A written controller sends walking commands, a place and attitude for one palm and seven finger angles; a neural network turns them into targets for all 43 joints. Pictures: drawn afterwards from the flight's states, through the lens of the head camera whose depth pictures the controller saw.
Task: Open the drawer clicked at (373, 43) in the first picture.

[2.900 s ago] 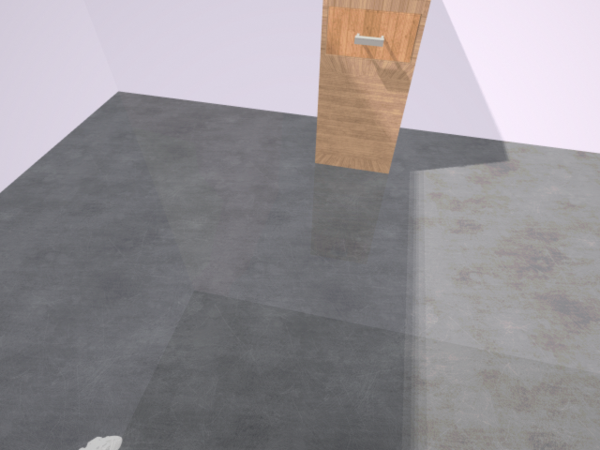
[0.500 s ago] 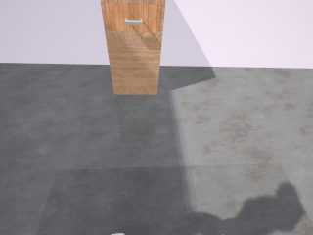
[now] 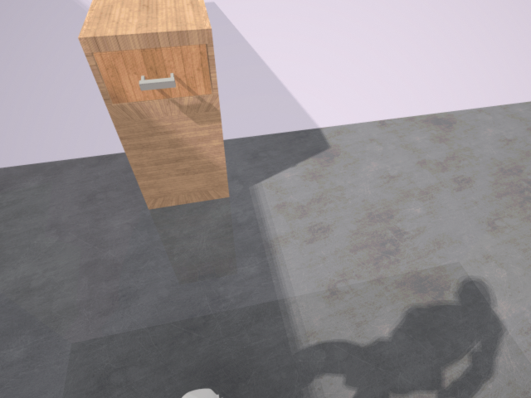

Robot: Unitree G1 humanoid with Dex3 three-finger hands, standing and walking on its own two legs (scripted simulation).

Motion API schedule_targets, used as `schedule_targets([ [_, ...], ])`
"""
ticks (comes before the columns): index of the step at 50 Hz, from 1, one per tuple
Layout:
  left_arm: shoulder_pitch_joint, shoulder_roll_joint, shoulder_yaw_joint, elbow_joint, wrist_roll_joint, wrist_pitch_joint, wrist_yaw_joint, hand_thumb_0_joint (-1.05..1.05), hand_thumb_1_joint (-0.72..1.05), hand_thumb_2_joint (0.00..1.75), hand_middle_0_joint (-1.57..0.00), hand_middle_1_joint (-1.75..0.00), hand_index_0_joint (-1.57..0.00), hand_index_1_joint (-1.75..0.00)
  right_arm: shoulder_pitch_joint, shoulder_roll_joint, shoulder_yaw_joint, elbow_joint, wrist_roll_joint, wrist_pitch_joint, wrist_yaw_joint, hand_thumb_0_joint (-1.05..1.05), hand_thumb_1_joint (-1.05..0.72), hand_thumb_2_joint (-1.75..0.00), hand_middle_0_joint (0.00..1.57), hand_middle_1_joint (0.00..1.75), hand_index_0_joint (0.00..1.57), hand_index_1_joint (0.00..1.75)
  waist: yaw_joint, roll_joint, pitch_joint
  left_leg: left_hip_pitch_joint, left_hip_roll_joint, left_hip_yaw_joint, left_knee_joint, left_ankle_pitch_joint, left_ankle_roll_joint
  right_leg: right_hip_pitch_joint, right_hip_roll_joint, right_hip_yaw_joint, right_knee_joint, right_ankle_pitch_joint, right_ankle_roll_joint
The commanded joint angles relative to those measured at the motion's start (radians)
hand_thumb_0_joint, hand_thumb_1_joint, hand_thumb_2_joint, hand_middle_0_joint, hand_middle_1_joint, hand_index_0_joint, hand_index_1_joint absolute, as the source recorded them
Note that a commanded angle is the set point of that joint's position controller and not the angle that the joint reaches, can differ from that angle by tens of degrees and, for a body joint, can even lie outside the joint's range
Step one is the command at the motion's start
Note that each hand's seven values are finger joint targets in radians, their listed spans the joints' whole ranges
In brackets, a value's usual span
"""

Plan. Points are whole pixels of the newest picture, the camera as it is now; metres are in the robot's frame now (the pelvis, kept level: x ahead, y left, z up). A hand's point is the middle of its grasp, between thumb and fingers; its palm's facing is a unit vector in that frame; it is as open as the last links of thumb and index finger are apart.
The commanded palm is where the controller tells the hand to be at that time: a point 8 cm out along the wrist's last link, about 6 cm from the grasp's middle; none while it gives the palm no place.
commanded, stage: walk to a spot facing it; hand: left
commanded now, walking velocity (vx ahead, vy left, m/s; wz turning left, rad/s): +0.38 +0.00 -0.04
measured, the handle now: (157, 80) +1.07 +0.40 -0.09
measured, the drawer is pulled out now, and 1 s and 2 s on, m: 0.00 0.00 0.00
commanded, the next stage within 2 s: turn to face it in 0.48 s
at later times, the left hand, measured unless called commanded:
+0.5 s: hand (154, 327) +0.28 +0.23 -0.17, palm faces -0.07 -0.99 -0.15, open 7.3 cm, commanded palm none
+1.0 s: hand (210, 237) +0.49 +0.15 -0.16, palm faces -0.04 -0.99 -0.16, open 7.2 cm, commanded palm none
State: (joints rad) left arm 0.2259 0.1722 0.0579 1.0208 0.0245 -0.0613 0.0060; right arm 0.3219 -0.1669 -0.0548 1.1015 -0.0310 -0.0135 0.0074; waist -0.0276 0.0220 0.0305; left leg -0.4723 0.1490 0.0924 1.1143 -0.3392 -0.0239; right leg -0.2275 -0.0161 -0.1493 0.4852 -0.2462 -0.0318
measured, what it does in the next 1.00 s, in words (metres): walks ahead: left foot, then right foot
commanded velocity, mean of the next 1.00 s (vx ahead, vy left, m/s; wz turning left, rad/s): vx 0.15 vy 0.00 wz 0.02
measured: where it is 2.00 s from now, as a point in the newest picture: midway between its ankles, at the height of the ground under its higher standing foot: (266, 359)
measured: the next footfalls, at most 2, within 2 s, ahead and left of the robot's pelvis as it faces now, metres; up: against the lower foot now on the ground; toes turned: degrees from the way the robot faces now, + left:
left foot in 0.20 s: +0.23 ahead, +0.15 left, +0.00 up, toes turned +10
right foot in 0.70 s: +0.42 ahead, -0.13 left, +0.00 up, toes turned -20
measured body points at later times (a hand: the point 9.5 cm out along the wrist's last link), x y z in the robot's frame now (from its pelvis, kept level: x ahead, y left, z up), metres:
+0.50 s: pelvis +0.22 +0.05 +0.01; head +0.23 +0.07 +0.46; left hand +0.28 +0.28 -0.15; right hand +0.16 -0.16 -0.14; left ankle +0.19 +0.14 -0.74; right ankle +0.26 -0.09 -0.66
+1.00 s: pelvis +0.35 -0.01 +0.00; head +0.37 +0.00 +0.45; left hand +0.49 +0.20 -0.15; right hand +0.38 -0.25 -0.15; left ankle +0.38 +0.11 -0.70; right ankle +0.39 -0.11 -0.74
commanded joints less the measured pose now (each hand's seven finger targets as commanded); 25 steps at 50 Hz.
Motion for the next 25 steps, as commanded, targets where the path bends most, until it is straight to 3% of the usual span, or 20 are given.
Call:
schedule_targets([
  [1,0.079,0.136,0.018,0.005,0.004,-0.017,0.005,0.0,0.9,0.9,-0.2,-0.3,-0.2,-0.3,-0.018,-0.021,-0.003,-0.083,0.007,-0.023,0.015,0.0,-0.9,-0.9,0.2,0.3,0.2,0.3,0.01,-0.119,0.035,-0.02,0.028,0.001,-0.245,0.071,-0.013,-0.026,-0.254,0.193,-0.293,0.045,-0.13],
  [3,0.091,0.156,0.02,0.015,0.002,-0.016,-0.001,0.0,0.9,0.9,-0.2,-0.3,-0.2,-0.3,-0.053,-0.026,-0.003,-0.1,0.008,-0.029,0.024,0.0,-0.9,-0.9,0.2,0.3,0.2,0.3,0.022,-0.138,0.04,0.01,0.003,0.03,-0.347,0.11,-0.01,-0.013,-0.238,0.18,-0.289,-0.017,-0.12],
  [5,0.091,0.164,0.024,0.025,0.005,-0.012,-0.001,0.0,0.9,0.9,-0.2,-0.3,-0.2,-0.3,-0.063,-0.035,-0.009,-0.111,0.011,-0.039,0.026,0.0,-0.9,-0.9,0.2,0.3,0.2,0.3,0.017,-0.145,0.05,0.068,-0.005,0.036,-0.418,0.108,0.001,-0.015,-0.251,0.195,-0.27,-0.071,-0.112],
  [7,0.087,0.166,0.027,0.029,0.001,-0.005,-0.003,0.0,0.9,0.9,-0.2,-0.3,-0.2,-0.3,-0.02,-0.06,-0.014,-0.097,0.01,-0.048,0.022,0.0,-0.9,-0.9,0.2,0.3,0.2,0.3,-0.014,-0.089,0.062,0.219,-0.033,0.074,-0.512,0.15,0.001,-0.074,-0.224,0.174,-0.205,-0.105,-0.089],
  [8,0.088,0.152,0.026,0.029,-0.001,0.0,-0.006,0.0,0.9,0.9,-0.2,-0.3,-0.2,-0.3,0.06,-0.089,-0.019,-0.072,0.007,-0.055,0.016,0.0,-0.9,-0.9,0.2,0.3,0.2,0.3,-0.05,-0.029,0.04,0.348,-0.047,0.077,-0.565,0.123,0.002,-0.116,-0.177,0.138,-0.086,-0.073,-0.071],
  [9,0.106,0.111,0.019,0.02,-0.005,0.002,-0.012,0.0,0.9,0.9,-0.2,-0.3,-0.2,-0.3,0.178,-0.164,-0.036,-0.04,-0.002,-0.061,0.004,0.0,-0.9,-0.9,0.2,0.3,0.2,0.3,-0.094,0.151,-0.021,0.491,0.045,-0.079,-0.678,-0.007,0.037,-0.189,-0.092,0.082,0.172,-0.04,-0.035],
  [10,0.117,0.048,0.009,-0.007,-0.013,0.006,-0.019,0.0,0.9,0.9,-0.2,-0.3,-0.2,-0.3,0.291,-0.282,-0.062,-0.022,-0.01,-0.063,-0.005,0.0,-0.9,-0.9,0.2,0.3,0.2,0.3,-0.114,0.404,-0.062,0.571,0.291,-0.435,-0.863,-0.154,0.12,-0.358,0.027,-0.011,0.508,-0.299,0.013],
  [11,0.062,0.078,0.011,-0.028,-0.003,0.007,-0.012,0.0,0.9,0.9,-0.2,-0.3,-0.2,-0.3,0.289,-0.256,-0.05,-0.009,-0.009,-0.057,-0.018,0.0,-0.9,-0.9,0.2,0.3,0.2,0.3,-0.119,0.345,-0.05,0.537,0.341,-0.554,-0.95,-0.241,0.15,-0.431,0.013,0.111,0.699,-0.319,-0.003],
  [12,0.021,0.073,0.014,-0.026,-0.003,0.005,-0.015,0.0,0.9,0.9,-0.2,-0.3,-0.2,-0.3,0.202,-0.217,-0.04,-0.027,-0.003,-0.056,-0.024,0.0,-0.9,-0.9,0.2,0.3,0.2,0.3,-0.088,0.23,0.012,0.457,0.341,-0.503,-0.951,-0.254,0.162,-0.48,-0.046,0.144,0.79,-0.23,-0.013],
  [13,0.022,0.067,0.016,-0.013,0.0,0.007,-0.024,0.0,0.9,0.9,-0.2,-0.3,-0.2,-0.3,0.123,-0.166,-0.027,-0.053,-0.001,-0.061,-0.024,0.0,-0.9,-0.9,0.2,0.3,0.2,0.3,-0.053,0.133,0.061,0.375,0.311,-0.397,-0.956,-0.224,0.152,-0.478,-0.086,0.154,0.808,-0.139,-0.01],
  [14,0.046,0.055,0.016,0.006,0.006,0.013,-0.03,0.0,0.9,0.9,-0.2,-0.3,-0.2,-0.3,0.078,-0.124,-0.013,-0.062,-0.001,-0.07,-0.025,0.0,-0.9,-0.9,0.2,0.3,0.2,0.3,-0.022,0.086,0.072,0.324,0.26,-0.281,-0.95,-0.114,0.119,-0.433,-0.103,0.159,0.782,-0.073,-0.004],
  [15,0.078,0.043,0.016,0.025,0.007,0.02,-0.031,0.0,0.9,0.9,-0.2,-0.3,-0.2,-0.3,0.054,-0.1,-0.007,-0.06,0.002,-0.08,-0.028,0.0,-0.9,-0.9,0.2,0.3,0.2,0.3,0.007,0.069,0.056,0.309,0.241,-0.186,-0.941,0.007,0.106,-0.397,-0.111,0.153,0.759,-0.039,0.006],
  [17,0.114,0.018,0.014,0.035,0.009,0.04,-0.028,0.0,0.9,0.9,-0.2,-0.3,-0.2,-0.3,0.06,-0.088,-0.004,-0.053,0.007,-0.09,-0.033,0.0,-0.9,-0.9,0.2,0.3,0.2,0.3,0.028,0.083,0.021,0.327,0.206,-0.057,-0.928,0.197,0.103,-0.373,-0.109,0.142,0.726,0.006,0.024],
  [20,0.063,0.019,0.022,0.005,0.009,0.057,-0.032,0.0,0.9,0.9,-0.2,-0.3,-0.2,-0.3,0.094,-0.08,-0.005,-0.036,0.013,-0.091,-0.037,0.0,-0.9,-0.9,0.2,0.3,0.2,0.3,0.027,0.074,0.043,0.37,0.198,0.026,-0.926,0.356,0.111,-0.429,-0.114,0.118,0.671,0.053,0.045],
  [22,0.016,0.013,0.024,-0.028,0.009,0.066,-0.036,0.0,0.9,0.9,-0.2,-0.3,-0.2,-0.3,0.102,-0.084,-0.009,-0.034,0.014,-0.088,-0.037,0.0,-0.9,-0.9,0.2,0.3,0.2,0.3,0.028,0.066,0.068,0.391,0.206,0.068,-0.928,0.375,0.125,-0.467,-0.123,0.102,0.6,0.076,0.056],
  [25,-0.07,0.008,0.023,-0.069,0.007,0.067,-0.041,0.0,0.9,0.9,-0.2,-0.3,-0.2,-0.3,0.133,-0.081,-0.011,-0.021,0.012,-0.079,-0.036,0.0,-0.9,-0.9,0.2,0.3,0.2,0.3,0.005,0.106,0.095,0.422,0.2,0.122,-0.913,0.418,0.124,-0.463,-0.118,0.061,0.448,0.099,0.056],
])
